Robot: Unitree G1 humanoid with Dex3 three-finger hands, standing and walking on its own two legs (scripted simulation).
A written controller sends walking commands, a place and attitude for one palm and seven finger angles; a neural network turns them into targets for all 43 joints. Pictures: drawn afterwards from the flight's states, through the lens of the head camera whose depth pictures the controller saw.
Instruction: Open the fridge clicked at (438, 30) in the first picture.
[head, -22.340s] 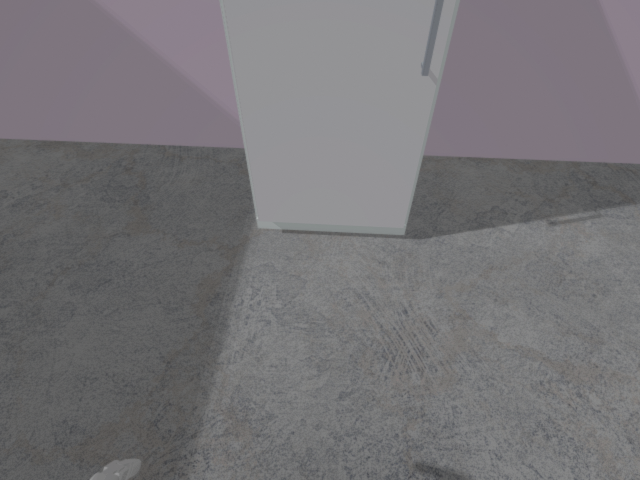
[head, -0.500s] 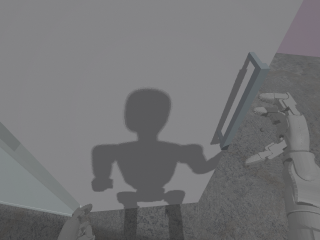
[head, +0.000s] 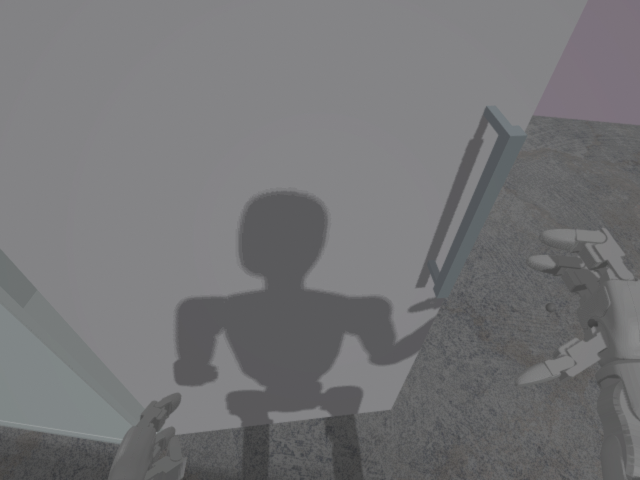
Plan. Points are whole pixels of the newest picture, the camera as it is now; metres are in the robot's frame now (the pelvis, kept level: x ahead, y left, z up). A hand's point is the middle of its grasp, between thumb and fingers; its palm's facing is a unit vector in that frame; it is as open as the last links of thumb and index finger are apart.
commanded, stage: slip the hand off the handle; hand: right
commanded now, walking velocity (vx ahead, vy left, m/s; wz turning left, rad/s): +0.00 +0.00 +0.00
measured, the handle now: (463, 217) +0.40 -0.15 +0.15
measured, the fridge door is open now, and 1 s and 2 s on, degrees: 76 76 76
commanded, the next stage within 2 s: draw the hand back to the body in 0.28 s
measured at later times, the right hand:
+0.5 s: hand (579, 354) +0.24 -0.24 +0.12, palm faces +0.01 +1.00 -0.10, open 14.7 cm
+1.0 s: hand (631, 357) +0.22 -0.26 +0.15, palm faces +0.23 +0.94 -0.24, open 14.3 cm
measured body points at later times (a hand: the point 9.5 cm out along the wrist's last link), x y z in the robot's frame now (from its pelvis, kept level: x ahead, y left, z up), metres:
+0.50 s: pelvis -0.01 +0.01 +0.00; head -0.01 +0.01 +0.45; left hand +0.18 +0.24 -0.07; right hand +0.23 -0.30 +0.13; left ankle +0.03 +0.14 -0.71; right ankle -0.02 -0.13 -0.71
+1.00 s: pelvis +0.01 -0.01 +0.01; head -0.02 -0.01 +0.46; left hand +0.20 +0.21 -0.04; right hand +0.20 -0.31 +0.17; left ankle +0.03 +0.14 -0.71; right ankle -0.02 -0.13 -0.71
